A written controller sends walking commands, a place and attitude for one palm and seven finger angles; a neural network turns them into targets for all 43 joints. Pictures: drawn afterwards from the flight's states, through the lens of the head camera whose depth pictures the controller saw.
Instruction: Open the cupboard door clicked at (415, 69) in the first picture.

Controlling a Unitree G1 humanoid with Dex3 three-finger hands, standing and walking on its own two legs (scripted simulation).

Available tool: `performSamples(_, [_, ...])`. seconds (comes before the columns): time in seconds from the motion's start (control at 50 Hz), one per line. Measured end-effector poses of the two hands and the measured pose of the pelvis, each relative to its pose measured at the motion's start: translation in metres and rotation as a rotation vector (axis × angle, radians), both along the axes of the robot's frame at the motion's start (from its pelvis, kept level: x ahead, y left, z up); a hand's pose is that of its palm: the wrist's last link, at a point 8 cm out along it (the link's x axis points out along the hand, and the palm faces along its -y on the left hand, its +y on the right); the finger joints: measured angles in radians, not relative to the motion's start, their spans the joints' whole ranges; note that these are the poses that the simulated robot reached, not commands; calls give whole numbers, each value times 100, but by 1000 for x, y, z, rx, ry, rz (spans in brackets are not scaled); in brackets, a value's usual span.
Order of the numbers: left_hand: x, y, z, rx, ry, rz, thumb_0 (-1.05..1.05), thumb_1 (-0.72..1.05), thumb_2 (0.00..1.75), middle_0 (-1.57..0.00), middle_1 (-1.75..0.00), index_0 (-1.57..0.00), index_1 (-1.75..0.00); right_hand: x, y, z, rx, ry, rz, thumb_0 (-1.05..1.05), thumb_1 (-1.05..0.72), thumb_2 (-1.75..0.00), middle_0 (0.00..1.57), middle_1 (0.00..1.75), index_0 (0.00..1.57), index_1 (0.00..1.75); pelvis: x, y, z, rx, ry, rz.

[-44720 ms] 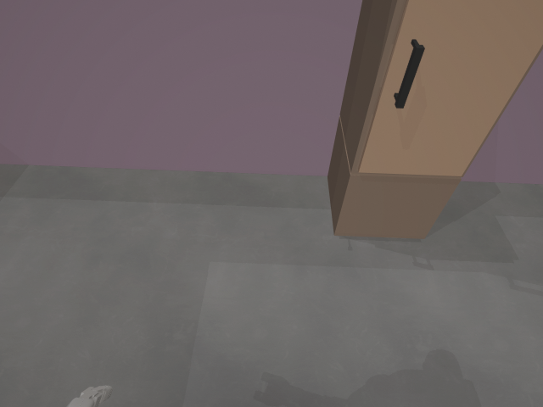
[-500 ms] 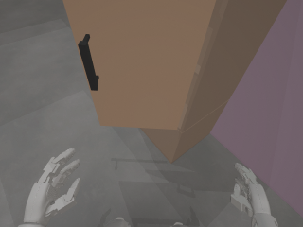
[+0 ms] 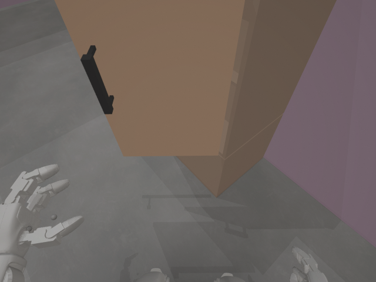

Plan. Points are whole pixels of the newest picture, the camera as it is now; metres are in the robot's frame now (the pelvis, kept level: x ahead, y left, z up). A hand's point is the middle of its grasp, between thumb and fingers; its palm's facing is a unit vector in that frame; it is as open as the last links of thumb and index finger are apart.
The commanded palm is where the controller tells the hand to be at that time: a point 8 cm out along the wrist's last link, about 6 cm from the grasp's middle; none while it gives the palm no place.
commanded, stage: raise the hand with hooked fingers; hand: left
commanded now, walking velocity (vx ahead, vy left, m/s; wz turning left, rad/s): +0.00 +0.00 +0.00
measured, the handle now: (101, 82) +0.56 +0.25 +0.10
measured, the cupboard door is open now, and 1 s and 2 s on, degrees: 50 50 50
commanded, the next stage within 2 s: move the hooked fingers beside the handle in 1.22 s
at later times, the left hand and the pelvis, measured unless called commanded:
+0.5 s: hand (30, 187) +0.27 +0.31 +0.09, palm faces +0.06 -1.00 -0.03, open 13.8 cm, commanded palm +0.24 +0.36 +0.10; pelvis +0.00 +0.05 +0.02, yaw +0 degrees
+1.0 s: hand (27, 161) +0.31 +0.31 +0.11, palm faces +0.07 -1.00 -0.02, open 14.0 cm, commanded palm +0.28 +0.36 +0.12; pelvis +0.02 +0.04 +0.03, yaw +0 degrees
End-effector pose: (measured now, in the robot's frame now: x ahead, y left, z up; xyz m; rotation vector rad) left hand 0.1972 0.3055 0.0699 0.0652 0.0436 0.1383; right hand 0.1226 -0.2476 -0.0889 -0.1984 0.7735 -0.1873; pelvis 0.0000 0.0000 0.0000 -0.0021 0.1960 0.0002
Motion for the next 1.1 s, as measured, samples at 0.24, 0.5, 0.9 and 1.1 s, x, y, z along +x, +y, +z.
performSamples(0.24, [25,9,-2,-16,-18,-125,0,-21,42,-28,-102,-28,-102,10,7,31,-99,-77,4,1,-90,-90,20,29,20,30,-4,25,8,-22,-38,0])
performSamples(0.5, [49,53,21,-36,20,-72,-1,-45,32,-29,-117,-29,-117,48,66,45,-19,-148,112,1,-90,-90,20,30,21,30,5,47,19,-34,-69,11])
performSamples(0.9, [92,69,47,-46,-1,-91,-1,-50,30,-29,-120,-29,-120,30,47,47,-60,-46,61,1,-90,-90,20,30,21,30,15,48,30,-31,-71,0])
performSamples(1.1, [85,56,46,-38,-26,-53,-2,-50,30,-30,-120,-30,-120,26,35,44,-56,-30,54,1,-90,-90,20,30,21,30,13,36,30,-24,-78,2])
